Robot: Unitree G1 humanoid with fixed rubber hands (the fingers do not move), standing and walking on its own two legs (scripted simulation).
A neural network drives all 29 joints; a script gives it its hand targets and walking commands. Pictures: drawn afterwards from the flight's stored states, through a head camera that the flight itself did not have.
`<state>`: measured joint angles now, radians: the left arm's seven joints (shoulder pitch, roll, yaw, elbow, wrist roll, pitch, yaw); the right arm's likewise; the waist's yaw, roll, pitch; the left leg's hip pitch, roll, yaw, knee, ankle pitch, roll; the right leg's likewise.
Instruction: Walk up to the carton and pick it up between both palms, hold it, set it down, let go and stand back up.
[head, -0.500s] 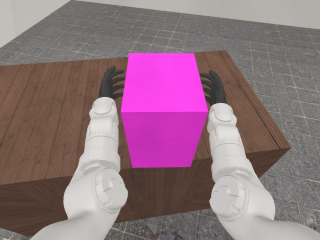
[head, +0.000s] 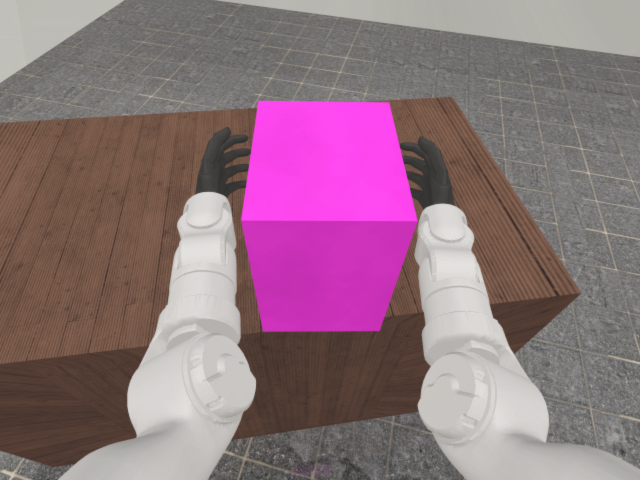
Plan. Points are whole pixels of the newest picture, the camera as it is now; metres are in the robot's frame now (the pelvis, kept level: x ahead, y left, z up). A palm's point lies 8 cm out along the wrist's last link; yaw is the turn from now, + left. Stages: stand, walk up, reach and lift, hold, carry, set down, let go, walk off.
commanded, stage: set down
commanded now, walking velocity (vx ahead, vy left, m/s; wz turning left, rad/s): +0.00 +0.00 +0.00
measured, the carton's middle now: (322, 223) +0.47 +0.03 +0.03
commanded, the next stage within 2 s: none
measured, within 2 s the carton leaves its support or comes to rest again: neither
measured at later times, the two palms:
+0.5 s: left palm (219, 217) +0.44 +0.17 +0.08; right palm (430, 211) +0.44 -0.11 +0.10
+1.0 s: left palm (184, 223) +0.43 +0.22 +0.07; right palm (431, 203) +0.45 -0.11 +0.10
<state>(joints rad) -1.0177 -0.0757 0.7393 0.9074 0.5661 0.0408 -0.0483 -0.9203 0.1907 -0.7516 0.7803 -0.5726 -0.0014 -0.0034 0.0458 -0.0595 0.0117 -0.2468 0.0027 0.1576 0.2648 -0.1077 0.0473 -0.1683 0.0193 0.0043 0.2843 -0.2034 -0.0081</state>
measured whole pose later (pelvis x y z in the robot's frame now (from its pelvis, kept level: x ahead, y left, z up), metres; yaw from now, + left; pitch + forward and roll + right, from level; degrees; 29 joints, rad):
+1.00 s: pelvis -0.01 -0.01 -0.01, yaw +1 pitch +17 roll -2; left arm -1.06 0.24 0.23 1.37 0.05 -0.15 0.07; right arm -1.06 -0.09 -0.27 1.28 -0.01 -0.08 -0.11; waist 0.01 -0.08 -0.18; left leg -0.58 0.05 0.12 0.42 -0.13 0.03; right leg -0.45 0.06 -0.03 0.35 -0.19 -0.03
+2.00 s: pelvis -0.04 +0.00 -0.01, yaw +2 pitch -2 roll -1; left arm -0.39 0.15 0.07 0.66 -0.04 0.01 0.05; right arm -0.37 -0.09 0.01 0.77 0.22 -0.07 -0.11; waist 0.02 -0.05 -0.03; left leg -0.23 0.02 0.12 0.40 -0.13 0.04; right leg -0.12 0.03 -0.04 0.37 -0.21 -0.02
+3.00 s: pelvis -0.02 +0.00 +0.00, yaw +1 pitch -5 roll +0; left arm 0.27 0.23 0.01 -0.04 -0.11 0.23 0.02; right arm 0.32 -0.09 0.05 -0.02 0.14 0.09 -0.09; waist 0.05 -0.03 0.03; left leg -0.11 0.00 0.14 0.32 -0.13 0.04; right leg -0.03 0.02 -0.01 0.35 -0.24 -0.03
